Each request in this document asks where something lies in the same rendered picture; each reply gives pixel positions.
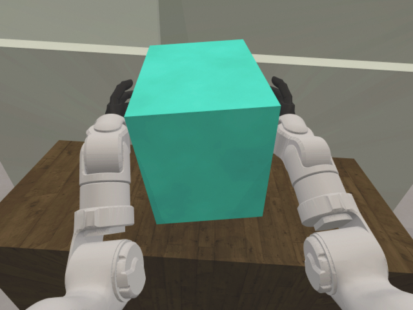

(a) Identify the right robot upper arm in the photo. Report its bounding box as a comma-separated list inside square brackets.
[303, 226, 413, 310]

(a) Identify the left robot upper arm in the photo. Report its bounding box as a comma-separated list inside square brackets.
[25, 239, 146, 310]

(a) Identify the carton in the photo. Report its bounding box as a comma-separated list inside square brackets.
[124, 39, 281, 224]

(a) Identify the pedestal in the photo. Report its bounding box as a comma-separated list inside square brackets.
[0, 140, 413, 310]

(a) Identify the robot right forearm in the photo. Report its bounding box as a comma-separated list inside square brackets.
[274, 114, 388, 275]

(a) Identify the robot left forearm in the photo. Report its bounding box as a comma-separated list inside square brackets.
[65, 114, 134, 289]

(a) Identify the robot right hand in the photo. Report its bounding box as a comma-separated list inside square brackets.
[270, 76, 295, 116]

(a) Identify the robot left hand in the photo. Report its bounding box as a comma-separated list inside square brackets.
[105, 79, 133, 117]

